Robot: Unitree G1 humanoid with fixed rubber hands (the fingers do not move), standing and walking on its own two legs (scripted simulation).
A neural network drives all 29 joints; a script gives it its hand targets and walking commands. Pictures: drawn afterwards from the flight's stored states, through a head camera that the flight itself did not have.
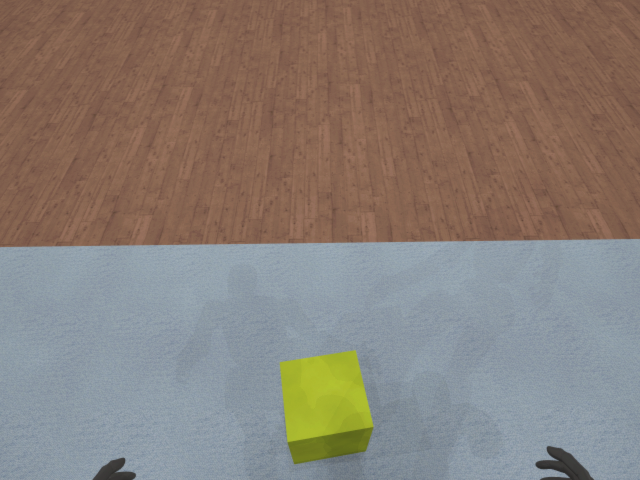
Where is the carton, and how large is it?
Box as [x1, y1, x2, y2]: [280, 350, 373, 463]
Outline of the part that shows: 355,350 280,362 287,441 294,463 365,450 373,426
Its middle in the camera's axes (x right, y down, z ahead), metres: +0.02 +0.46 +1.09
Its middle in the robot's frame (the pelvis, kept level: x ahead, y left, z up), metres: +0.40 +0.01 -0.66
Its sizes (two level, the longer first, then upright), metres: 0.210 0.200 0.250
